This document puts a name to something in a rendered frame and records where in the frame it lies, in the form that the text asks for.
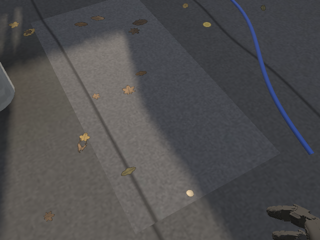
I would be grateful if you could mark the right robot hand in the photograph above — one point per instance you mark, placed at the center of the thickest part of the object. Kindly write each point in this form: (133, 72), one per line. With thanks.
(298, 216)

